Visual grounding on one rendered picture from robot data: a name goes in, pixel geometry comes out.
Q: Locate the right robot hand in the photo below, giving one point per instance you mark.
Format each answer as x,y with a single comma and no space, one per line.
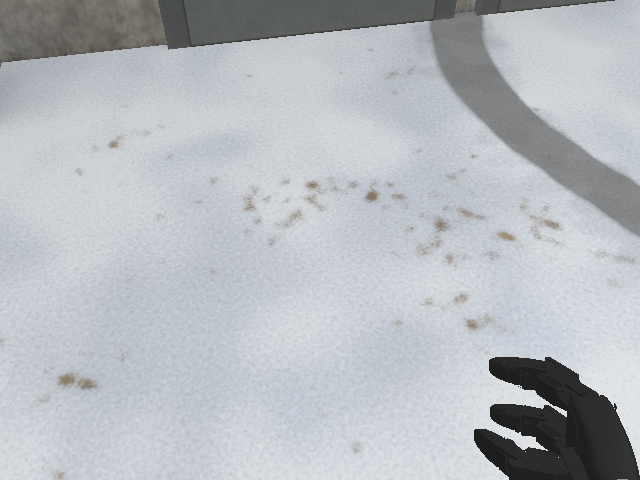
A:
591,442

